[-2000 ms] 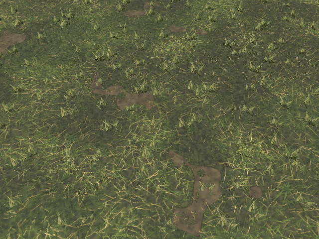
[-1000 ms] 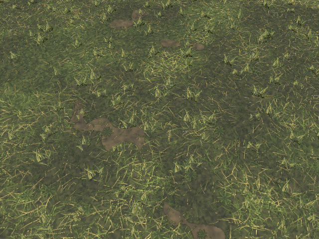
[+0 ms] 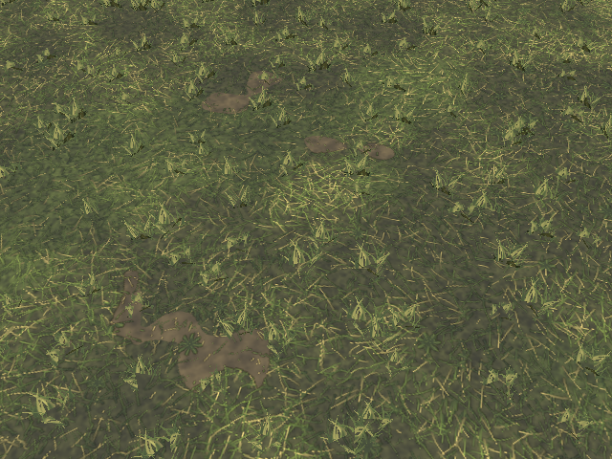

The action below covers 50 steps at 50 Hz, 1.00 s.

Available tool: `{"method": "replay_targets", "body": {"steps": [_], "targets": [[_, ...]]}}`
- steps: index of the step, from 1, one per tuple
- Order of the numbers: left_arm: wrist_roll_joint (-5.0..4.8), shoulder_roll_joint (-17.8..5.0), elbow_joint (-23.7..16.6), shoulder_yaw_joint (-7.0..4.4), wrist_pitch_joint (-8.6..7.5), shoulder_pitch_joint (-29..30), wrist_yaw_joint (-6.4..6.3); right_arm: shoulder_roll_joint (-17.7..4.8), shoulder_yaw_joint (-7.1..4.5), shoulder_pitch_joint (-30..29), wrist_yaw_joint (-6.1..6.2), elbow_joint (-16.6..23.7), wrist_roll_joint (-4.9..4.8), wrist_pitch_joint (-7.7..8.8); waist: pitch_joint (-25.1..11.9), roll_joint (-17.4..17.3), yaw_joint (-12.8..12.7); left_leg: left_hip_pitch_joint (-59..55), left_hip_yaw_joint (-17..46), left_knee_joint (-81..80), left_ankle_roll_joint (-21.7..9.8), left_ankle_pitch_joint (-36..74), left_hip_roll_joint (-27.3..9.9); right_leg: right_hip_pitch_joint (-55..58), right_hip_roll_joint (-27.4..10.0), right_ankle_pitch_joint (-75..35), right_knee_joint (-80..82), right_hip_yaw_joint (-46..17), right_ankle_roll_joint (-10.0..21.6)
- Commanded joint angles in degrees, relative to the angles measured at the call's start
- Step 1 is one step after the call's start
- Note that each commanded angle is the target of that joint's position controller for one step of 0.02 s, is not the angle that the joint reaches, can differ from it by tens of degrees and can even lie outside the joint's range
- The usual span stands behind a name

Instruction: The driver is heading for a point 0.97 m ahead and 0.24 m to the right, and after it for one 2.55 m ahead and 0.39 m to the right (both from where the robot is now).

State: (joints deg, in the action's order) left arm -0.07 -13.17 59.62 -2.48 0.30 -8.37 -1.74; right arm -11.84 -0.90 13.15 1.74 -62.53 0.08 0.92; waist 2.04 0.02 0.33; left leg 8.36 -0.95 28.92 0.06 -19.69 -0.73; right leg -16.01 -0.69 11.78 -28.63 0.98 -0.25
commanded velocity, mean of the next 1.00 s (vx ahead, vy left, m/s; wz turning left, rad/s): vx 0.35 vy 0.00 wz -0.06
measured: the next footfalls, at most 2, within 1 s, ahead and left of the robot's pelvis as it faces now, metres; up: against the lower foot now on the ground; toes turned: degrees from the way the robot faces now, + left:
left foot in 0.82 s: +0.47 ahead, +0.11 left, +0.00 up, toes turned +2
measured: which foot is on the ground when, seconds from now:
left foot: down 0.00-0.32, up 0.34-0.80, down 0.82-1.00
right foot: down 0.00-0.84, up 0.86-1.00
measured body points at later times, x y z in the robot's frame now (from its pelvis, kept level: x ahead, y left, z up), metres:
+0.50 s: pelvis +0.11 -0.04 +0.01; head +0.12 -0.05 +0.46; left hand +0.08 +0.21 -0.13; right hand +0.20 -0.31 -0.13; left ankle +0.10 +0.11 -0.65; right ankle +0.06 -0.12 -0.74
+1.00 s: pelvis +0.38 +0.03 +0.00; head +0.40 +0.03 +0.45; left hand +0.45 +0.29 -0.14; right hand +0.44 -0.24 -0.13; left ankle +0.43 +0.11 -0.74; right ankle +0.33 -0.13 -0.64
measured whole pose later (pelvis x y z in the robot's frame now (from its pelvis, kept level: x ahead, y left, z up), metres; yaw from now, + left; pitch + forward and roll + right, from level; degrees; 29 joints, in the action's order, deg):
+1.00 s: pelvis +0.38 +0.03 +0.00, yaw -5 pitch +0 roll +1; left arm -2.3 -14.5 57.0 -4.4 -4.0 -15.5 -1.3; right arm -13.1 -4.0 10.4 -1.7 -57.0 0.5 6.4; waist 2.7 2.4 0.5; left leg 14.4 -8.1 23.2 -3.2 -8.7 1.1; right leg -29.1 -5.7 17.3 -68.6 -3.0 3.8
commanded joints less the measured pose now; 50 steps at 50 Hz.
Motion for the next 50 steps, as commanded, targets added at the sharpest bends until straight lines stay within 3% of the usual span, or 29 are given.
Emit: {"method": "replay_targets", "body": {"steps": [1,3,4,6,8,9,10,12,13,15,16,17,18,19,21,23,27,31,36,39,40,41,42,43,44,45,46,48,50], "targets": [[-0.05,-5.64,-1.28,-0.98,-0.15,-0.34,-0.35,-6.39,-1.03,3.44,0.15,0.83,0.01,0.16,-2.40,-0.29,0.02,5.18,1.80,-5.60,-1.34,15.80,-2.27,7.76,-1.81,-15.12,1.60,-1.71,2.21],[-0.07,-5.66,-0.85,-1.01,-0.01,-0.26,-0.46,-6.17,-1.00,3.54,0.15,0.76,0.04,0.11,-2.11,-0.37,-0.04,5.15,1.68,-5.85,-1.33,15.56,-2.17,7.85,-1.84,-14.80,1.70,-1.75,2.12],[-0.05,-4.91,-0.02,-0.85,0.10,-1.20,-0.46,-5.66,-0.94,4.91,0.16,0.03,-0.01,0.02,-3.25,-0.74,0.07,4.52,1.42,-6.80,-1.61,9.41,-1.85,8.30,-0.98,-9.08,1.46,-0.74,2.03],[-0.47,-4.99,0.33,-1.10,0.21,-0.65,-0.45,-7.84,-1.78,5.19,0.32,0.08,-0.71,-0.27,0.27,-3.89,0.35,6.53,4.58,-9.70,-4.61,-10.12,-3.17,3.61,2.37,10.01,-2.76,2.74,1.93],[-0.66,-4.84,-1.36,-1.13,-0.99,3.08,-0.10,-10.96,-2.90,6.76,0.49,0.82,-1.32,0.29,6.13,-8.42,2.05,5.80,15.77,-16.33,-9.62,-25.13,-11.17,-7.40,3.15,15.00,-10.41,4.38,2.15],[-1.02,-4.13,-2.34,-0.95,-2.01,4.62,0.33,-12.26,-3.51,7.10,0.55,0.85,-1.60,0.98,8.78,-10.10,2.41,5.45,21.83,-18.60,-12.21,-26.24,-16.00,-11.26,1.18,13.17,-14.38,2.85,3.00],[-1.35,-3.76,-2.87,-0.90,-3.02,5.31,0.81,-11.80,-3.60,7.18,0.55,0.96,-1.55,1.79,10.32,-9.90,2.24,4.02,24.39,-19.04,-13.54,-22.89,-18.50,-14.76,-0.72,13.05,-16.62,1.28,3.79],[-1.85,-3.88,-3.16,-1.06,-4.64,4.68,1.75,-10.20,-3.52,6.71,0.18,1.38,-1.51,2.97,10.02,-9.11,1.17,-0.26,22.12,-16.50,-12.86,-12.34,-18.68,-17.16,-2.69,15.57,-14.79,0.15,5.17],[-2.06,-3.79,-2.62,-1.18,-5.18,2.88,2.12,-10.01,-3.55,5.31,-0.09,1.87,-1.89,3.06,8.97,-8.28,-0.29,0.70,18.51,-14.75,-11.35,-8.72,-16.86,-12.37,-2.32,14.01,-9.08,1.25,5.56],[-1.78,-5.06,1.94,-2.56,-5.28,-7.69,2.22,-10.14,-3.56,1.80,-0.59,3.39,-1.95,2.89,3.95,-6.22,-5.02,10.33,9.94,-7.78,-7.85,1.81,-10.33,9.61,2.44,3.17,-0.97,4.87,4.97],[-1.35,-8.18,3.71,-3.82,-5.22,-15.16,2.04,-9.12,-3.17,-0.32,-0.70,4.57,-1.67,3.23,0.91,0.64,-8.17,15.87,3.58,6.15,-5.04,10.96,-5.62,18.26,-2.78,4.35,3.38,-4.29,6.91],[-1.41,-14.65,4.87,-5.29,-5.44,-22.68,2.28,-5.07,-2.24,-0.02,-0.43,6.98,-1.33,4.05,-3.66,18.02,-9.37,28.10,-3.53,27.39,-0.53,0.71,2.69,28.04,-16.43,9.58,14.18,-30.18,15.04],[-0.49,-10.39,4.68,-3.40,-6.27,-21.69,2.70,-6.02,-2.56,-1.70,-0.48,7.84,-1.89,4.88,-4.13,14.21,-7.89,34.01,4.48,39.94,-1.21,-11.84,2.49,27.53,-21.71,11.05,18.50,-41.85,18.00],[-0.44,-7.61,3.31,-2.29,-6.95,-16.73,2.68,-6.52,-2.80,-1.67,-1.00,7.98,-3.19,5.50,0.07,8.97,-5.21,38.14,6.90,45.19,-3.15,-8.76,-0.82,24.94,-21.50,10.11,17.37,-36.32,16.66],[-0.37,-5.49,1.16,-1.18,-7.37,-11.21,3.16,-6.84,-3.25,-1.63,-1.37,7.32,-2.84,5.94,2.48,3.17,-2.54,37.83,5.52,41.64,-5.07,1.58,-5.33,20.13,-16.94,3.53,18.16,-23.37,13.04],[0.04,-3.92,1.08,-0.36,-6.90,-11.60,3.04,-7.20,-4.02,-1.73,-1.67,7.11,-1.98,5.29,2.10,4.29,-1.64,33.01,3.83,35.74,-4.64,6.41,-6.90,17.17,-12.99,-5.74,19.27,-14.58,10.59],[0.24,-6.61,1.57,-0.51,-6.16,-15.41,1.53,-4.41,-3.59,-8.19,-1.97,9.69,-1.32,3.99,3.40,2.91,-2.25,34.81,1.23,24.81,-1.33,11.89,-6.54,16.00,-12.20,-14.60,21.59,-9.24,11.55],[0.18,-7.52,1.08,-0.84,-5.78,-16.83,0.74,-3.60,-2.70,-17.08,-2.59,12.84,-1.54,4.03,5.37,4.05,-4.04,30.95,-0.96,10.41,-0.60,20.43,-4.35,12.85,-10.84,-12.78,23.99,-5.01,10.85],[-0.77,-7.41,2.14,-1.57,-5.21,-19.60,0.59,-4.66,-2.37,-22.53,-4.08,15.59,-1.96,4.63,7.03,4.17,-3.85,30.01,-0.59,3.03,-3.31,20.74,-3.35,19.37,-13.95,-16.61,21.92,-3.10,10.22],[-0.67,-9.15,1.33,-2.36,-4.52,-17.61,0.59,-8.31,-4.02,-16.32,-4.26,15.09,-1.87,5.11,1.24,6.41,1.11,17.76,-2.26,1.88,-5.77,15.77,0.37,22.03,-14.66,-39.21,11.96,-3.00,8.68],[-0.47,-8.85,0.85,-2.21,-4.08,-16.24,0.66,-10.58,-5.40,-7.07,-3.85,12.54,-1.97,5.10,-4.05,6.69,5.97,6.02,-3.27,1.47,-7.07,15.41,2.19,19.54,-12.47,-45.67,1.72,-1.73,7.38],[0.00,-7.79,-0.48,-1.57,-3.98,-15.05,0.83,-13.67,-6.70,4.21,-3.17,9.81,-1.64,5.00,-11.43,5.50,10.61,-12.16,2.43,3.49,-9.42,14.40,-3.04,8.26,-9.68,-36.65,-13.15,-0.93,5.46],[-0.22,0.03,-1.48,0.39,-4.70,-22.19,1.33,-19.28,-7.94,11.96,-2.78,8.11,0.04,4.82,-22.44,-8.46,7.40,-34.12,29.37,-1.31,-17.59,0.43,-19.73,-13.86,0.38,-5.05,-37.13,0.70,1.44],[-1.70,-0.93,-0.72,0.30,-6.18,-21.24,1.57,-15.06,-6.33,11.17,-3.02,8.20,0.08,4.87,-26.07,-11.79,7.61,-32.86,45.22,-12.38,-18.58,-5.73,-23.68,-19.62,2.95,20.10,-47.61,-8.73,2.13],[-3.40,-5.74,-2.69,-1.28,-6.79,-15.45,1.46,-11.64,-5.25,5.15,-3.09,8.67,-0.57,5.23,-15.47,-9.70,6.34,-24.17,36.30,-13.84,-14.84,-6.84,-21.78,-24.86,-0.41,17.32,-51.31,-9.17,3.00],[-3.42,-6.55,-3.79,-1.54,-6.90,-12.05,0.98,-8.93,-4.40,-0.12,-3.12,9.73,-0.70,5.56,-9.23,-6.18,4.43,-14.50,27.13,-14.96,-12.51,-2.95,-20.13,-24.44,-3.78,11.88,-49.79,-7.33,3.74],[-2.65,-6.15,-3.90,-2.05,-6.53,-10.62,0.36,-6.85,-3.86,-3.82,-3.41,9.71,-0.32,5.99,-5.41,-3.46,2.39,-5.69,19.95,-16.84,-10.81,2.41,-17.87,-21.42,-6.03,7.69,-46.40,-6.68,3.95],[-2.20,-3.50,-3.11,-2.56,-4.60,-13.88,0.19,-4.59,-3.41,-5.82,-3.67,8.77,0.80,6.45,-3.50,-5.91,-1.10,2.97,10.39,-19.73,-8.78,7.22,-14.40,-14.39,-8.58,3.80,-42.20,-7.34,4.65],[-2.34,-2.08,-3.64,-2.70,-3.08,-13.64,0.10,-5.45,-3.67,-5.15,-3.22,7.85,0.69,6.67,-1.40,-5.52,-2.06,5.85,5.29,-22.10,-9.49,9.86,-13.85,-15.15,-9.04,2.41,-40.27,-6.91,4.57]]}}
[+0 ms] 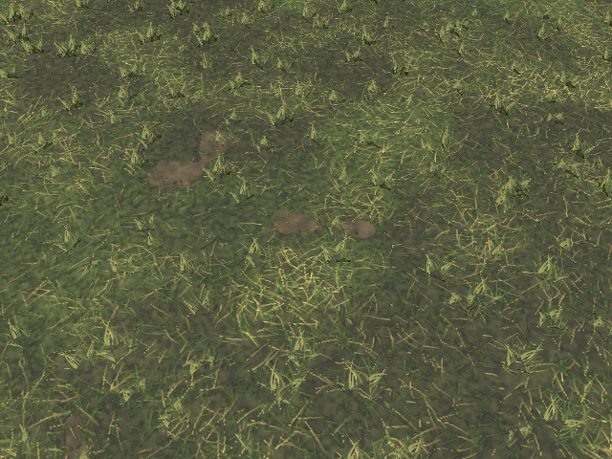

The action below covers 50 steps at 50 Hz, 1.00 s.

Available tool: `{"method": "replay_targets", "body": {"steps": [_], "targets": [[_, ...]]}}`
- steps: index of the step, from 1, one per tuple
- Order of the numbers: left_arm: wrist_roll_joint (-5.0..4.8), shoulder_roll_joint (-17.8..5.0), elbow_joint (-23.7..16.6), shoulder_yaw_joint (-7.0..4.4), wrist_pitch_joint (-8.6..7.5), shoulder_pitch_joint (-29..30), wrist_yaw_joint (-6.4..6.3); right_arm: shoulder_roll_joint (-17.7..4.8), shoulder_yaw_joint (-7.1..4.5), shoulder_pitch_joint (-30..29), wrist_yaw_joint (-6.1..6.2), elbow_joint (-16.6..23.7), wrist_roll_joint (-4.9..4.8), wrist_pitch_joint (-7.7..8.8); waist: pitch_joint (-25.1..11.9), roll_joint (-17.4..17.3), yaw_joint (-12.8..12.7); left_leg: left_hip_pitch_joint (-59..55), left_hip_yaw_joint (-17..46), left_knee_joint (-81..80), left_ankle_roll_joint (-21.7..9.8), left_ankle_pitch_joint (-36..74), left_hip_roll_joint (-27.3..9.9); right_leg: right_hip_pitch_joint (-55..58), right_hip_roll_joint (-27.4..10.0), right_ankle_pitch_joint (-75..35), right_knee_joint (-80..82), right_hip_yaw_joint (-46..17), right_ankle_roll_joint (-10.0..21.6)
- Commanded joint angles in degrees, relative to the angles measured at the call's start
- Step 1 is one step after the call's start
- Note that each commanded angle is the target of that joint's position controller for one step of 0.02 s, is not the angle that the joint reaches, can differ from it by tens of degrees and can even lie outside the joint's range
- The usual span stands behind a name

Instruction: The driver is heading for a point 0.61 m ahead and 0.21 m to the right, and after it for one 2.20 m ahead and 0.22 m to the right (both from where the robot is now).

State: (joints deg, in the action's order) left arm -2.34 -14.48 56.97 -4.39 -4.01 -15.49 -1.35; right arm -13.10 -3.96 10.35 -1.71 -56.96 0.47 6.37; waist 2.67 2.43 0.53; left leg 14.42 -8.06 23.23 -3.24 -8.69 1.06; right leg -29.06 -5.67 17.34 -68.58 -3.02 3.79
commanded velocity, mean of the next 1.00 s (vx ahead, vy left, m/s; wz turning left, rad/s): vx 0.43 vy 0.00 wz -0.39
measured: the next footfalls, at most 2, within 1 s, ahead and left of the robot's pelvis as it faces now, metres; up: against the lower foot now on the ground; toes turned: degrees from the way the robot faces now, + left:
right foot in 0.38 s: +0.37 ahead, -0.17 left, +0.00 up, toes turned -17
left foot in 0.86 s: +0.72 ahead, -0.09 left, +0.00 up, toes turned -26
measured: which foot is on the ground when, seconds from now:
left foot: down 0.00-0.40, up 0.42-0.84, down 0.86-1.00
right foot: up 0.00-0.36, down 0.38-0.86, up 0.88-1.00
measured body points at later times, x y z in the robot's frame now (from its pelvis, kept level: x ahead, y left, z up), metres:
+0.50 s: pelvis +0.28 -0.08 -0.01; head +0.32 -0.09 +0.43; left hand +0.48 +0.15 -0.13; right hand +0.29 -0.37 -0.14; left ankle +0.18 +0.10 -0.63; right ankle +0.33 -0.16 -0.74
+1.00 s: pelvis +0.55 -0.11 -0.01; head +0.59 -0.12 +0.44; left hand +0.74 +0.11 -0.14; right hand +0.59 -0.41 -0.12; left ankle +0.68 -0.07 -0.74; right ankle +0.40 -0.19 -0.65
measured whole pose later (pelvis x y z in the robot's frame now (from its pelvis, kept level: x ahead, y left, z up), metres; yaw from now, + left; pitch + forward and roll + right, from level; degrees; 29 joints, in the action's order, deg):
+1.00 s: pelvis +0.55 -0.11 -0.01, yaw -23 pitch +2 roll +0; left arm 0.1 -15.5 45.7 -3.3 -1.5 -13.9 -1.4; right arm -14.5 -2.5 5.7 -2.2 -46.5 0.1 4.6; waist 3.0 0.7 -0.3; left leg 25.5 0.7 27.9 -3.1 -4.4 3.7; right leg -22.5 2.5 30.3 -67.5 -4.2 -1.9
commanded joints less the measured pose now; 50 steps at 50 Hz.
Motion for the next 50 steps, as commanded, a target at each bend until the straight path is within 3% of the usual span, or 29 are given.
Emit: {"method": "replay_targets", "body": {"steps": [1,5,8,12,14,17,18,19,20,21,22,23,24,25,26,30,34,36,39,41,42,43,44,45,46,47,48,49,50], "targets": [[0.12,-1.18,-2.00,-1.01,1.68,-4.66,-0.39,-5.16,-0.83,-1.90,0.64,2.00,0.37,1.32,-0.99,-7.53,-2.38,0.01,10.76,-17.27,-6.50,-0.15,-15.70,-4.23,-4.21,-5.31,1.05,-3.14,0.25],[0.90,-2.19,-5.05,-1.51,1.45,2.26,0.43,-7.08,-1.19,1.48,2.36,1.39,0.79,0.99,1.08,-5.15,-1.27,-4.49,5.61,-18.09,-6.66,4.70,-15.83,-12.26,-3.43,-16.15,11.11,-4.20,-1.25],[1.13,-1.42,-7.06,-0.96,0.95,7.75,1.76,-8.25,-1.29,3.37,3.17,1.72,0.52,0.56,1.99,-4.11,0.29,-7.38,0.94,-18.24,-5.74,7.69,-15.40,-12.28,-2.58,-21.72,20.23,-0.37,-1.54],[1.21,-0.20,-11.09,0.14,0.85,16.00,3.46,-9.43,-1.75,8.88,3.55,0.97,-0.26,-0.76,4.34,-2.84,3.44,-16.14,-2.49,-15.65,-5.49,12.27,-17.38,-15.49,-1.70,-19.92,27.97,3.67,-0.61],[1.02,-0.40,-13.07,0.31,0.90,17.95,4.33,-10.23,-2.13,9.86,3.52,1.08,-0.74,-1.71,4.49,-3.55,3.50,-20.17,-3.89,-12.50,-5.11,18.27,-18.49,-15.47,-0.61,-15.35,30.15,5.84,0.35],[0.74,-3.72,-14.31,-1.11,1.19,13.52,5.09,-12.83,-2.88,7.37,3.81,2.74,-1.35,-2.84,-0.80,-7.39,-0.94,-21.82,-6.46,-0.60,-3.37,47.31,-18.66,-3.66,5.09,-6.72,30.73,11.01,3.43],[0.44,-6.22,-13.32,-2.36,1.23,7.24,5.05,-13.57,-3.01,6.35,3.85,3.31,-1.48,-3.29,-4.44,-8.16,-4.64,-20.62,-6.99,8.61,-2.55,53.47,-17.91,4.70,7.69,-5.44,31.79,11.98,5.08],[0.32,-9.94,-11.08,-4.43,1.26,-2.26,4.33,-13.40,-2.77,5.18,3.80,3.93,-1.75,-3.38,-9.48,-6.93,-9.74,-14.42,-7.94,21.86,-0.27,48.53,-15.56,19.56,9.77,-9.86,36.89,10.67,7.50],[0.57,-15.82,-9.63,-6.08,1.84,-8.51,2.89,-9.69,-1.59,6.30,3.60,5.59,-0.03,-2.63,-14.41,3.20,-9.81,2.46,-7.50,40.91,2.44,16.32,-11.82,36.47,-1.19,-10.53,37.32,-7.05,11.16],[1.08,-19.16,-11.48,-6.07,1.07,-6.15,3.10,-3.01,0.42,9.33,2.75,9.06,-0.15,-0.19,-21.32,12.26,-3.57,24.36,3.87,59.15,5.26,-25.16,1.83,51.10,-13.92,-1.24,48.08,-43.64,23.37],[1.86,-13.95,-11.42,-4.45,0.55,-8.53,3.39,-8.23,-0.56,1.55,1.84,10.61,-2.73,2.35,-21.76,4.42,-7.72,31.17,13.81,61.43,3.38,-23.16,-0.53,52.43,-13.77,-1.37,53.10,-43.70,20.76],[1.86,-10.73,-11.21,-3.66,-0.07,-6.41,3.24,-8.59,-0.62,-1.33,1.46,11.68,-3.94,3.33,-14.58,3.16,-6.89,34.56,13.30,58.36,1.69,-18.21,-3.23,47.05,-11.91,-5.41,52.36,-33.91,18.10],[1.45,-8.46,-12.24,-2.96,-0.53,-1.71,3.28,-8.37,-0.66,-1.05,1.83,10.65,-2.85,3.51,-9.91,-2.68,-3.80,31.32,13.28,52.76,1.35,-13.82,-6.17,37.59,-8.91,-11.25,52.14,-26.00,15.69],[1.53,-6.58,-13.35,-2.37,-0.71,2.23,3.15,-9.34,-1.37,-0.65,2.22,10.07,-1.40,2.99,-7.82,-3.16,-1.60,26.56,13.15,47.57,1.78,-11.54,-7.86,29.84,-6.75,-16.55,52.64,-20.79,14.17],[1.94,-5.51,-14.31,-1.83,-0.74,4.06,2.85,-9.65,-1.76,0.61,2.13,9.86,-1.08,1.99,-7.04,-2.89,0.13,22.77,13.37,45.37,2.28,-10.08,-8.88,25.12,-5.29,-19.02,54.02,-18.22,13.68],[1.49,-9.32,-14.39,-2.62,-0.97,1.41,1.28,-7.17,-1.35,-3.49,2.49,12.40,0.39,-0.10,-4.20,-2.18,0.42,21.63,11.13,32.69,6.05,-3.28,-7.88,17.35,-2.96,-25.21,56.43,-13.07,13.61],[1.12,-9.70,-14.18,-2.75,-0.28,-1.61,0.47,-5.39,-0.39,-12.17,2.01,15.10,0.00,0.18,-2.41,1.34,-2.99,17.90,9.95,13.60,6.51,11.79,-3.80,14.43,1.15,-18.55,55.36,-9.51,9.77],[1.26,-9.30,-13.47,-2.57,-0.09,-3.09,0.47,-5.65,-0.20,-14.34,1.46,15.95,-0.45,0.50,-1.94,2.74,-4.16,15.79,9.18,8.61,6.02,16.35,-2.44,14.98,0.71,-18.12,54.28,-9.60,8.54],[1.64,-7.21,-11.62,-1.86,0.36,-5.98,0.05,-6.75,-0.26,-14.13,0.27,16.17,0.16,1.51,-3.11,3.87,-5.06,14.96,9.12,4.62,3.49,18.26,-1.93,22.07,-1.54,-25.10,48.61,-10.23,6.82],[2.25,-7.44,-11.59,-1.69,0.66,-4.83,-0.21,-8.16,-0.65,-11.35,-0.22,15.35,0.40,2.02,-4.50,4.93,-3.35,13.12,8.71,3.56,1.07,14.29,-1.47,26.29,-2.85,-32.17,43.82,-10.80,5.49],[2.33,-7.67,-12.02,-1.61,0.74,-3.14,-0.25,-9.15,-1.08,-7.31,-0.23,14.03,0.66,2.21,-6.21,4.79,-0.93,8.40,7.45,1.55,-0.41,15.23,-0.39,27.07,-1.66,-38.46,39.38,-9.69,4.22],[2.64,-7.24,-12.52,-1.36,0.69,-2.76,-0.25,-11.07,-1.63,-2.48,-0.24,12.71,1.19,2.46,-9.74,2.85,1.17,0.10,8.62,1.62,-2.10,26.93,-2.15,25.74,1.44,-39.37,31.59,-7.40,2.10],[3.68,-5.23,-13.38,-0.50,0.38,-6.46,-0.29,-14.16,-1.97,2.90,-0.38,12.26,2.29,2.50,-17.87,-4.94,1.07,-17.01,19.12,7.28,-7.59,48.11,-11.53,15.27,5.76,-23.23,16.45,-5.39,-0.86],[3.00,-3.06,-11.31,0.40,0.12,-15.85,0.20,-13.12,-1.52,5.14,-0.73,10.81,1.81,1.46,-25.76,-18.12,-1.08,-30.64,36.35,5.88,-17.98,55.01,-23.16,2.48,10.74,17.32,-0.66,-2.83,-5.19],[2.63,-7.72,-10.99,-0.24,0.44,-14.60,0.55,-10.72,-0.97,5.50,-1.06,10.94,-0.67,0.35,-25.99,-13.92,0.13,-29.22,41.64,2.44,-17.85,41.02,-21.98,-0.90,8.82,20.80,-4.45,-5.48,-5.88],[1.84,-9.55,-12.71,-0.79,1.12,-7.56,0.45,-10.32,-0.89,1.10,-0.90,12.31,-1.63,-0.58,-18.31,-9.52,0.99,-23.13,38.23,0.76,-15.56,28.49,-19.67,-5.49,6.99,17.47,-6.73,-4.76,-6.66],[2.07,-9.86,-14.22,-0.94,1.82,-1.82,-0.05,-10.38,-0.77,-1.86,-0.58,13.56,-1.36,-1.47,-13.04,-5.06,1.42,-15.68,35.14,-1.46,-13.82,21.61,-17.46,-7.11,6.16,14.83,-5.72,-3.02,-6.79],[2.48,-9.70,-15.31,-1.21,2.52,0.94,-0.62,-10.94,-0.88,-3.46,-0.10,14.19,-0.88,-2.16,-9.66,-3.41,0.83,-9.01,33.26,-3.35,-12.94,17.80,-16.22,-6.66,5.15,12.38,-3.38,-2.62,-6.62],[2.67,-8.84,-15.93,-1.22,3.10,0.99,-1.09,-11.54,-1.10,-3.81,0.32,14.35,-0.30,-2.67,-8.51,-4.62,-0.40,-4.08,31.88,-5.01,-11.99,15.22,-14.38,-3.80,4.53,10.73,0.08,-2.62,-6.26]]}}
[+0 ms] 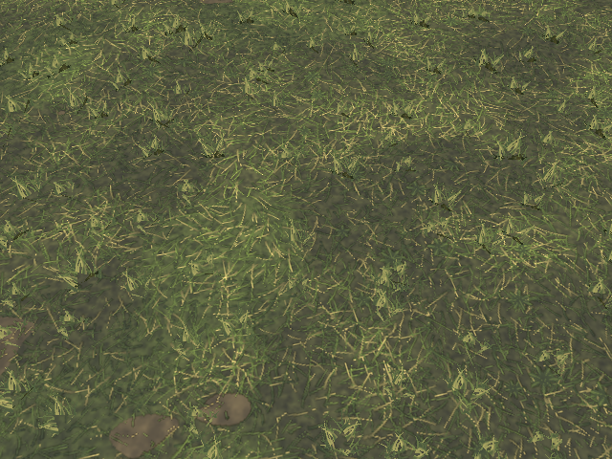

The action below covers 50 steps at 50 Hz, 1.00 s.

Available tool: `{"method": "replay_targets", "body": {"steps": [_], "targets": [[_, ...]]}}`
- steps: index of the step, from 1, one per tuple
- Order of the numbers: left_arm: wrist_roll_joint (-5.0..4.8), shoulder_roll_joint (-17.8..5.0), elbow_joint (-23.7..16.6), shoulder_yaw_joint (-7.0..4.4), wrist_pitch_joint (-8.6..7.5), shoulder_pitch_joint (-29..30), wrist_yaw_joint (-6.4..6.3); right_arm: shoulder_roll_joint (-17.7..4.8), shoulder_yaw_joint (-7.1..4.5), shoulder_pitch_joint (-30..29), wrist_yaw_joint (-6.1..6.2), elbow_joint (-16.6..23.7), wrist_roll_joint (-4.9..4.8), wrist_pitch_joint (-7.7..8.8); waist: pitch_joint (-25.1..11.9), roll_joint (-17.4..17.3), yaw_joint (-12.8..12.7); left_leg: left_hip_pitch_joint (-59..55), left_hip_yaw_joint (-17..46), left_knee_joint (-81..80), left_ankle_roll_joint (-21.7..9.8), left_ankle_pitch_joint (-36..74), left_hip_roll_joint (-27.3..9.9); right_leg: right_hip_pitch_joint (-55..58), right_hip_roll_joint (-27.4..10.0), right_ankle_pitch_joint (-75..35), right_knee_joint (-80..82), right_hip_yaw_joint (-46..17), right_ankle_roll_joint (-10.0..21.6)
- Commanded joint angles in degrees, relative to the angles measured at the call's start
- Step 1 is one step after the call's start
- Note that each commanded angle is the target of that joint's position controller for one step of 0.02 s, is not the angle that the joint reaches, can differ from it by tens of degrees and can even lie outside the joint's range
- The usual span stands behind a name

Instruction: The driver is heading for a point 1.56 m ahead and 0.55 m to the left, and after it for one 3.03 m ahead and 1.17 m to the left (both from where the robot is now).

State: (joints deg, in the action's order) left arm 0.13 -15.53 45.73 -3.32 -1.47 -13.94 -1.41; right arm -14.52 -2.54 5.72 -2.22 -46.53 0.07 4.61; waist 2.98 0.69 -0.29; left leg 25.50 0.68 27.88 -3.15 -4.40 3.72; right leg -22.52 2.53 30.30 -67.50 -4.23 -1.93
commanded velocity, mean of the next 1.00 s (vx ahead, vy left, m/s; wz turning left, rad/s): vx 0.04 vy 0.00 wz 0.44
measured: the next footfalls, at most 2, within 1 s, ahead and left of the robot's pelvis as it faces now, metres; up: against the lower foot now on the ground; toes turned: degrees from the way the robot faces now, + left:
right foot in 0.32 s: +0.15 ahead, -0.14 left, +0.00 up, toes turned +16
left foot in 0.74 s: +0.04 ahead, +0.11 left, +0.00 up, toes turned +28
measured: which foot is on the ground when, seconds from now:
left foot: down 0.00-0.32, up 0.34-0.72, down 0.74-1.00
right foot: up 0.00-0.30, down 0.32-0.74, up 0.76-1.00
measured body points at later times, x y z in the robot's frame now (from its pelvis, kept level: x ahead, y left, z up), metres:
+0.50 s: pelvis +0.06 -0.04 +0.02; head +0.10 -0.05 +0.46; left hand +0.12 +0.27 -0.07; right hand +0.28 -0.28 -0.10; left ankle +0.02 +0.09 -0.64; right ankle +0.11 -0.15 -0.73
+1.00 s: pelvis +0.05 +0.01 +0.01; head +0.06 +0.04 +0.46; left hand +0.01 +0.32 -0.10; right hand +0.33 -0.13 -0.07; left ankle +0.01 +0.09 -0.73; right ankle +0.13 -0.12 -0.68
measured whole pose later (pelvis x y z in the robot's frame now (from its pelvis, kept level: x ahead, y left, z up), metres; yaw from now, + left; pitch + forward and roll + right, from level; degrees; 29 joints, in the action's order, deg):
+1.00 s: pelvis +0.05 +0.01 +0.01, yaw +30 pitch +2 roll -1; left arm 0.2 -17.7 41.9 -4.6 1.4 -10.7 -2.0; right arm -14.9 -2.6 8.3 0.7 -37.7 0.5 -1.1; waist 1.4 1.9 -0.6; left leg 15.2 1.6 26.3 -3.1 -12.8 2.5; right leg -27.5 -2.8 20.7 -52.0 -0.8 -4.6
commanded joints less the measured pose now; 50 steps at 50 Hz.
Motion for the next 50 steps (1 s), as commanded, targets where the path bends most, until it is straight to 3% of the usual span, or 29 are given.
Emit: {"method": "replay_targets", "body": {"steps": [1,3,6,10,12,14,15,16,17,18,19,20,21,24,26,29,33,35,36,37,38,39,40,42,45,48,50], "targets": [[0.20,-6.42,-4.72,-2.10,0.90,-1.49,-1.43,-9.86,-2.60,0.39,1.07,4.07,0.34,-1.40,-8.31,-4.94,-0.53,-12.26,21.28,-10.57,-11.09,9.27,-15.15,-8.04,-3.66,-2.56,3.59,-1.07,-0.34],[0.17,-4.56,-4.51,-1.71,0.92,-2.44,-2.08,-10.12,-3.01,0.79,1.68,4.47,0.47,-2.11,-9.53,-7.77,-0.98,-10.35,18.86,-10.89,-10.56,10.41,-13.06,-5.02,-2.47,-3.15,11.32,0.26,-0.69],[0.12,-4.60,-4.81,-1.63,1.06,-0.89,-2.36,-11.46,-3.91,1.35,2.79,5.34,-0.39,-3.28,-12.24,-7.97,-0.40,-9.78,19.84,-11.31,-10.20,3.49,-12.54,-2.44,-1.65,-8.88,17.82,-0.32,-1.42],[-0.07,-4.80,-6.11,-1.53,0.92,2.67,-1.94,-11.21,-4.16,1.39,3.54,6.33,-0.75,-4.73,-9.93,-9.27,0.69,-7.35,23.11,-12.39,-8.69,-9.97,-11.25,-0.47,-0.68,-11.99,24.99,-0.91,-1.53],[-0.34,-5.13,-6.52,-1.60,0.21,3.08,-1.51,-11.11,-4.22,2.08,3.72,6.61,-0.80,-5.29,-9.18,-9.89,0.88,-8.32,25.21,-11.39,-8.16,-10.21,-11.06,0.98,-0.20,-12.21,29.92,-1.00,-1.09],[-0.63,-5.26,-5.99,-1.82,-0.68,0.83,-0.89,-10.97,-4.15,1.35,3.99,7.34,-1.20,-6.00,-8.73,-9.92,-0.94,-7.74,25.91,-8.88,-6.59,-8.55,-9.66,6.39,0.07,-16.92,39.89,0.08,0.12],[-0.55,-6.47,-5.69,-2.29,-0.95,-0.55,-0.72,-10.10,-3.87,2.08,4.14,7.55,-1.43,-6.28,-8.72,-9.07,-1.58,-5.56,25.04,-6.58,-4.73,-9.82,-7.76,11.28,-2.06,-19.74,45.16,-0.51,1.23],[0.56,-10.16,-5.99,-3.13,-0.90,-2.33,-1.01,-7.52,-3.07,3.61,4.12,8.01,-1.25,-6.36,-10.33,-2.58,-1.13,0.37,20.73,1.91,-1.69,-18.08,-4.37,17.83,-12.32,-19.95,48.26,-8.33,4.90],[2.61,-14.58,-6.24,-4.15,-0.09,-0.27,-0.99,-6.08,-2.92,3.48,3.90,10.31,-1.54,-5.76,-7.34,14.54,1.38,10.88,7.66,14.24,1.43,-27.70,4.81,16.72,-23.00,-28.16,51.65,-22.06,13.18],[3.69,-11.61,-7.97,-3.51,-0.28,2.33,-0.93,-10.89,-4.25,4.45,3.58,9.62,-0.46,-4.98,-7.74,13.24,1.02,11.32,7.55,28.40,3.69,-30.11,1.36,13.67,-26.77,-33.85,51.63,-24.78,17.24],[2.91,-8.64,-9.27,-2.64,-0.43,5.36,-1.18,-12.95,-5.24,6.44,3.31,8.23,-0.92,-5.19,-7.57,8.77,2.25,10.75,7.80,34.49,4.58,-26.98,0.47,12.94,-24.00,-36.10,50.18,-19.15,15.87],[1.77,-7.29,-9.80,-2.26,-0.46,7.68,-1.22,-12.30,-5.40,8.20,3.53,6.75,-1.07,-6.02,-6.66,6.07,3.10,10.83,6.76,37.71,5.81,-24.04,-0.06,12.78,-20.13,-36.40,48.95,-13.20,13.23],[0.80,-6.73,-9.88,-2.02,-0.45,8.26,-1.28,-11.31,-5.22,8.67,3.78,6.41,-0.82,-6.77,-5.99,5.71,2.71,12.19,6.24,40.98,6.93,-21.14,-0.54,13.56,-18.39,-36.81,48.27,-9.98,12.10],[0.91,-7.21,-9.37,-2.01,0.35,5.94,-1.65,-7.90,-4.00,5.16,3.31,9.12,-1.50,-7.46,-4.65,7.41,0.57,13.28,2.66,39.01,9.10,-16.92,-2.00,14.69,-16.11,-39.75,48.56,-3.39,12.94],[0.98,-8.22,-8.91,-2.51,0.96,3.49,-2.01,-7.04,-3.43,1.87,2.88,11.41,-1.56,-7.33,-5.67,8.73,-1.52,13.27,1.69,32.83,9.84,-16.39,-3.53,18.68,-17.36,-40.28,48.26,-2.67,14.00],[0.62,-10.66,-9.13,-3.52,1.44,3.69,-1.75,-6.23,-2.78,0.67,1.81,13.40,-1.30,-7.22,-7.48,9.80,-2.21,6.22,-0.82,23.77,9.06,-17.59,-5.13,18.00,-18.95,-40.97,47.60,-0.24,14.36],[-0.61,-12.00,-8.93,-4.23,1.32,4.04,-0.68,-7.79,-3.50,1.69,0.91,14.51,-1.41,-7.75,-7.53,10.84,-1.79,-1.01,-4.14,13.17,6.21,-16.64,-4.29,16.88,-20.70,-40.39,45.52,1.18,13.50],[-1.82,-11.69,-8.63,-4.26,1.18,5.23,-0.49,-7.56,-3.95,5.17,0.61,13.71,-1.37,-7.90,-7.71,9.91,0.76,-8.13,-5.87,1.29,3.23,-8.60,-2.74,14.79,-19.83,-38.06,40.85,3.61,10.43],[-1.78,-9.90,-7.38,-3.85,0.93,2.49,-0.27,-8.82,-4.60,7.66,1.06,12.94,-1.22,-7.85,-8.39,6.78,1.31,-15.38,-4.24,-4.57,1.32,-1.77,-2.01,10.62,-17.92,-33.24,35.87,6.54,6.89],[0.26,-6.80,-7.64,-2.91,0.78,0.52,0.09,-14.09,-5.99,9.51,1.92,13.41,-1.20,-7.60,-9.97,-5.92,0.43,-26.87,10.25,-6.36,-2.45,16.85,-12.09,-1.83,-12.81,-17.01,22.28,11.87,1.27],[2.36,-4.35,-10.96,-1.63,0.59,3.48,0.00,-18.58,-6.26,8.77,2.23,15.13,0.38,-7.04,-10.02,-19.35,0.48,-29.20,27.54,-4.64,-14.45,34.93,-26.64,-16.97,-5.08,9.92,8.76,10.62,-2.75],[0.96,-7.98,-11.24,-2.62,0.56,7.68,-0.39,-15.19,-5.39,10.96,1.76,14.61,1.72,-5.79,-14.01,-12.85,5.15,-25.93,26.46,-6.36,-18.96,30.50,-27.22,-16.40,-5.30,10.14,0.24,2.87,-2.73],[-0.38,-9.07,-10.78,-3.04,0.97,7.90,-0.52,-13.42,-4.50,8.42,1.73,13.87,1.68,-4.95,-10.78,-10.63,3.28,-23.28,20.45,-6.54,-15.88,25.16,-23.40,-16.62,-6.24,5.72,-1.61,1.85,-2.04],[0.20,-9.21,-8.67,-3.41,1.84,6.05,-1.30,-10.41,-3.48,2.51,2.33,13.91,-0.18,-4.76,-8.19,-8.07,0.76,-19.78,14.57,-6.71,-10.42,18.62,-17.97,-15.69,-7.00,-2.54,1.20,1.30,-2.10],[0.12,-7.53,-7.32,-2.99,2.12,2.57,-0.99,-8.66,-2.39,0.64,2.96,13.50,0.39,-4.86,-9.43,-7.93,-1.15,-15.95,10.50,-7.48,-10.15,19.96,-15.46,-8.86,-5.67,-9.35,3.18,2.36,-2.97],[0.07,-5.17,-7.65,-1.74,2.08,4.25,-0.68,-8.29,-2.16,0.67,3.26,12.61,0.41,-4.84,-8.51,-8.33,0.01,-16.22,10.18,-7.70,-9.65,13.19,-14.67,-5.26,-6.31,-10.96,15.66,2.25,-2.84],[0.06,-5.20,-8.04,-1.44,2.03,5.29,-0.39,-9.06,-2.28,1.24,3.14,11.91,0.56,-5.01,-7.66,-9.00,1.07,-14.98,11.58,-7.98,-10.34,8.77,-15.20,-1.65,-6.07,-9.64,21.71,2.67,-2.50]]}}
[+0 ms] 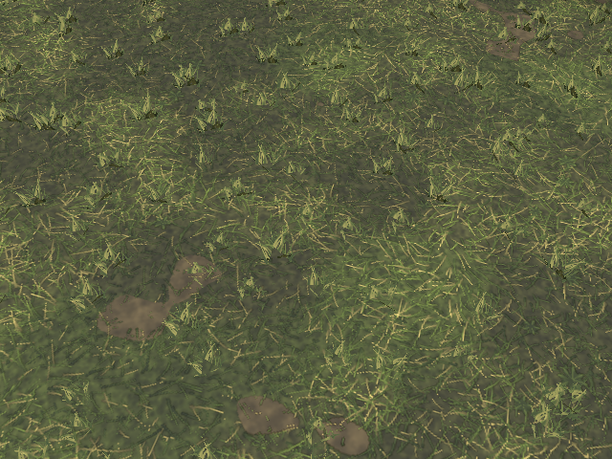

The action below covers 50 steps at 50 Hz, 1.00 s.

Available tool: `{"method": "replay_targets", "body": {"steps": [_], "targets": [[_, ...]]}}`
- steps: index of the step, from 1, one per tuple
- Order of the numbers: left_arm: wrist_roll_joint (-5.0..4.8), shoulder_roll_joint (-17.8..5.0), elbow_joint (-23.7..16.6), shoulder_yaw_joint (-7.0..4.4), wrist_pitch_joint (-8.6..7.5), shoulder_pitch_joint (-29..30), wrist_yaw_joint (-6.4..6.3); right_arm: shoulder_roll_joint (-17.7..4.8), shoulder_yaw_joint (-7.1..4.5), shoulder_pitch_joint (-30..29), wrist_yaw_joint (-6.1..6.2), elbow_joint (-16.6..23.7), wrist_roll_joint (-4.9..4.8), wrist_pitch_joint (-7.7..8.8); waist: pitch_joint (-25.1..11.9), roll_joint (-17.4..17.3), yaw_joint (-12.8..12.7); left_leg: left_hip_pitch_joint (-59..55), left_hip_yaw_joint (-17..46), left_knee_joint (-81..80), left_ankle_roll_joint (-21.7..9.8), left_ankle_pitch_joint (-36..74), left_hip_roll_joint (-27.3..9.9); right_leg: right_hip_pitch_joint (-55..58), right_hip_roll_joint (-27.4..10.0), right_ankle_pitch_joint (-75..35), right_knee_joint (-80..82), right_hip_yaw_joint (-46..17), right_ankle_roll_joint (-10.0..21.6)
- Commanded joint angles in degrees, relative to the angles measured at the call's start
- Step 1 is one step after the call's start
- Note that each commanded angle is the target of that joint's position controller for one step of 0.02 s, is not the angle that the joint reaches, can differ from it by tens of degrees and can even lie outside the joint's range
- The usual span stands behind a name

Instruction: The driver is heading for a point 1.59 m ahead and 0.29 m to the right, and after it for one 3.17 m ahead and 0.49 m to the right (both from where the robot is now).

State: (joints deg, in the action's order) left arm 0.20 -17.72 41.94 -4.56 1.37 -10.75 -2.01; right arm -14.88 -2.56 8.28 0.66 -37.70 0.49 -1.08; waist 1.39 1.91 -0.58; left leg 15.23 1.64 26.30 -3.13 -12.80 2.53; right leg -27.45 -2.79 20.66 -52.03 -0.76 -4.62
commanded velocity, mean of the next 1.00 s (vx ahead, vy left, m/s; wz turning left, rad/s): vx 0.00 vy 0.00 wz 0.04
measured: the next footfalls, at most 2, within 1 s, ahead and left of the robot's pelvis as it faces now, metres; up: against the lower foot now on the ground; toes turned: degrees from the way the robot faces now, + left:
right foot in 0.12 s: +0.05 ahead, -0.15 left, +0.00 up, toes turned +1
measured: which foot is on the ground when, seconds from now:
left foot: down 0.00-1.00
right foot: up 0.00-0.10, down 0.12-1.00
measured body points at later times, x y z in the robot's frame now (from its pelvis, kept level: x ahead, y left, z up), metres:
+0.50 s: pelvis +0.01 -0.03 -0.01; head +0.02 -0.03 +0.44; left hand +0.14 +0.23 -0.12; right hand +0.13 -0.28 -0.13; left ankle +0.01 +0.09 -0.74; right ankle +0.01 -0.15 -0.74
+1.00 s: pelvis +0.01 -0.03 -0.01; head +0.02 -0.04 +0.44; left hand +0.09 +0.22 -0.14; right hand +0.09 -0.29 -0.15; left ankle +0.01 +0.09 -0.74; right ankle +0.01 -0.15 -0.74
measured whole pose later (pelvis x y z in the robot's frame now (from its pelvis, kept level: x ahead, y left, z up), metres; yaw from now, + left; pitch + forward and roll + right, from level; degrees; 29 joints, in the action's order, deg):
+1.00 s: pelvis +0.01 -0.03 -0.01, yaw +1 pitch -2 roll +0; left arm 0.3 -12.7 52.4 -1.5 -1.1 -12.9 -1.7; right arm -12.5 -2.6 11.0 2.2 -56.2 0.1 -0.9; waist 2.4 -0.1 0.1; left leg 11.5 3.2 29.6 0.4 -16.2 0.8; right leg -11.1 0.0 16.6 -29.5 0.4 0.2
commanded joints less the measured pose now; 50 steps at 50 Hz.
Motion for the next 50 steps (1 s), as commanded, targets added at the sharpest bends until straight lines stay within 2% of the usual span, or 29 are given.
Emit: {"method": "replay_targets", "body": {"steps": [1,3,4,5,6,7,8,9,10,13,22,33,50], "targets": [[-0.16,-3.50,-4.31,-0.26,-0.85,2.14,0.31,-8.89,-2.24,-0.96,0.06,2.66,0.21,0.63,-5.51,-10.38,1.76,-4.03,11.55,-6.44,-10.70,15.26,-14.28,4.90,-0.45,0.81,8.61,-0.48,0.39],[-0.39,-3.81,-4.10,-0.31,-1.06,1.59,0.46,-8.23,-1.79,-1.05,-0.33,1.88,0.03,0.64,-4.36,-10.12,1.63,-3.01,13.27,-6.12,-10.51,12.03,-14.28,8.03,0.12,-0.05,14.56,-0.12,1.02],[-0.31,-3.23,-3.60,-0.16,-1.28,0.45,0.59,-7.46,-1.38,-1.90,-0.44,1.54,-0.28,0.67,-3.93,-9.41,0.43,-2.01,13.18,-5.29,-9.54,10.66,-13.47,11.13,0.48,-3.81,20.35,0.35,1.60],[0.19,-2.60,-3.06,0.15,-1.63,-0.86,0.81,-6.33,-0.87,-1.69,-0.53,0.86,-0.58,0.82,-3.68,-8.07,-0.89,-0.37,12.61,-4.62,-7.56,9.11,-12.24,15.95,0.51,-11.81,28.33,0.33,2.42],[1.04,-3.88,-3.06,0.15,-1.98,-1.43,0.78,-4.96,-0.35,0.36,-0.60,0.12,-0.09,1.33,-4.90,-5.61,-0.38,1.48,11.89,-3.67,-4.54,5.72,-10.22,21.26,-2.05,-19.93,29.80,-3.00,3.35],[1.27,-7.75,-3.57,-0.50,-2.08,-1.64,0.50,-4.78,-0.32,2.76,-0.95,-0.09,0.99,1.94,-6.00,1.01,2.34,3.64,8.58,-0.74,-1.78,0.55,-6.39,24.38,-6.57,-30.24,27.23,-6.54,5.44],[0.62,-7.32,-2.54,-0.61,-2.13,0.38,0.83,-4.25,-0.39,4.00,-1.09,-0.50,0.93,2.11,-6.09,6.97,4.28,0.54,4.25,-1.62,0.45,-3.01,-3.07,18.69,-6.34,-20.48,26.41,-6.36,8.10],[0.50,-4.13,-3.44,0.08,-2.38,1.66,1.36,-6.16,-0.64,0.85,-0.94,-0.93,1.02,1.88,-4.20,4.67,1.81,-1.37,3.87,-0.71,1.58,-2.28,-2.92,15.15,-4.36,-13.11,27.62,-5.50,7.74],[0.89,-3.30,-3.16,0.36,-2.63,1.57,1.45,-6.41,-0.94,-1.04,-0.75,-0.66,0.67,1.53,-3.44,3.69,1.05,-1.48,3.80,0.00,1.41,-1.41,-2.98,13.97,-3.48,-10.35,27.89,-4.63,6.55],[0.87,-2.99,-2.75,0.79,-3.49,0.55,1.33,-5.16,-0.82,-0.58,-0.39,-1.13,0.45,0.56,-2.29,2.27,0.77,-0.81,4.88,-0.06,0.41,1.57,-3.72,13.76,-2.24,-10.70,26.88,-3.21,5.10],[0.53,-2.28,-2.16,1.39,-3.24,-0.15,0.65,-4.09,-0.96,1.60,0.08,-4.42,0.09,0.98,-2.40,-2.19,0.41,-1.22,4.79,0.37,1.24,4.92,-3.89,14.99,-1.19,-12.61,25.35,-2.45,5.53],[0.35,-1.26,1.02,1.66,-3.21,-0.92,0.65,-4.21,-1.18,2.79,1.07,-8.68,-0.16,0.81,-1.61,-2.06,0.71,-3.12,4.63,0.37,1.69,6.93,-4.13,14.64,-0.19,-13.02,26.01,-1.70,5.43],[0.10,-1.01,8.87,1.84,-3.08,-2.76,0.13,-3.54,-1.18,3.16,1.76,-17.28,-0.40,0.64,-0.08,-2.00,0.74,-4.36,3.37,-1.28,2.30,6.97,-3.65,14.98,0.64,-12.23,28.08,-1.18,5.62]]}}
Keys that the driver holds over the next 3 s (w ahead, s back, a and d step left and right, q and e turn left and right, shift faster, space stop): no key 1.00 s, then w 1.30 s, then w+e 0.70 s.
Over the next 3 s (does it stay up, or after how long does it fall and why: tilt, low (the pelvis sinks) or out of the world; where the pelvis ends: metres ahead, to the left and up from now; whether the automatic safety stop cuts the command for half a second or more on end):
stays up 0.98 -0.09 0.00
